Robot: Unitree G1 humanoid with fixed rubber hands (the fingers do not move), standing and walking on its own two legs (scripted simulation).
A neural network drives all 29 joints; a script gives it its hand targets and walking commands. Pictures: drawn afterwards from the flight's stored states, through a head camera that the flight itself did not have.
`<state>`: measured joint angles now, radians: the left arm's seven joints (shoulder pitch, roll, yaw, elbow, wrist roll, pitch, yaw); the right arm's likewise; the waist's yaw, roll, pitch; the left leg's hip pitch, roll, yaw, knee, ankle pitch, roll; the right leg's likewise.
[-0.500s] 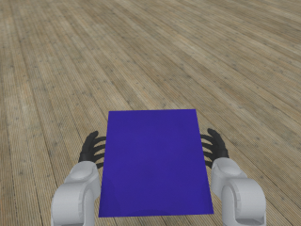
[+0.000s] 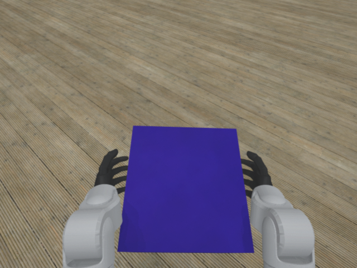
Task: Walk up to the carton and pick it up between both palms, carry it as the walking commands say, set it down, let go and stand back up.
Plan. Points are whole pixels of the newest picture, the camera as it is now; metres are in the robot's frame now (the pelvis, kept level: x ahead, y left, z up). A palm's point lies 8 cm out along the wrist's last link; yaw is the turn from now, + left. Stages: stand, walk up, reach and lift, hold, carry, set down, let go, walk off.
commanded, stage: carry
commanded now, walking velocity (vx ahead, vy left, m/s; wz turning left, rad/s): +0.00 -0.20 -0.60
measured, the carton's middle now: (181, 195) +0.30 +0.00 +0.03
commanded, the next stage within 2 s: none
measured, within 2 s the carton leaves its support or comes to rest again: neither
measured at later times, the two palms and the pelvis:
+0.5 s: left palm (213, 202) +0.23 -0.05 +0.12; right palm out of the picture +0.16 -0.33 +0.13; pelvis -0.05 -0.13 +0.02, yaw -16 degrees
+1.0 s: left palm out of the picture +0.15 -0.31 +0.10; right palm out of the picture -0.01 -0.55 +0.10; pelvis -0.16 -0.28 +0.00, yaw -32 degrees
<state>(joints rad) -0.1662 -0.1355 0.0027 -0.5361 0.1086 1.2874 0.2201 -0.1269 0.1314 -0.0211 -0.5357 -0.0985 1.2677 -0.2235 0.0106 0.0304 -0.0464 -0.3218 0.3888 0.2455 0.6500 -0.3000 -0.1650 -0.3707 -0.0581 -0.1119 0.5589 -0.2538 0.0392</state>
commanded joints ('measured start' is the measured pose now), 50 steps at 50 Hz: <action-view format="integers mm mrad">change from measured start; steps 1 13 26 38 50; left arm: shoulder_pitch -223 -263 -320 -251 -259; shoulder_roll -869 -972 -945 -930 -974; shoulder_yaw -529 -567 -617 -519 -568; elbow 36 -30 -56 27 -21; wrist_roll -331 -365 -374 -359 -360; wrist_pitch -2 -69 -35 -9 -70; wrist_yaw -230 -257 -232 -241 -256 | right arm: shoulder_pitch -320 -334 -312 -381 -333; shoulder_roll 884 1021 929 970 1020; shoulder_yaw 578 605 523 602 605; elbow -62 -27 -49 -36 -16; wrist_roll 346 400 353 381 396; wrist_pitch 3 -49 -40 0 -52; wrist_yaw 221 242 243 231 251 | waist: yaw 8 -7 -12 -9 -3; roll -393 -157 177 -366 -128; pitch -260 -308 -164 -267 -325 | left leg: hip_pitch -327 -146 231 -367 -151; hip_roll -210 -312 -13 -209 -321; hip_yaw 5 -194 -110 -142 -203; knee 416 248 -240 556 227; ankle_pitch -470 -157 611 -530 -169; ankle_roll -10 99 213 23 118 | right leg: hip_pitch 365 184 -255 332 218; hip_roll -262 -151 32 -262 -178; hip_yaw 434 393 46 434 440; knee -164 -176 471 -110 -236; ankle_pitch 637 425 -100 798 340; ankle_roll -151 -221 23 -247 -203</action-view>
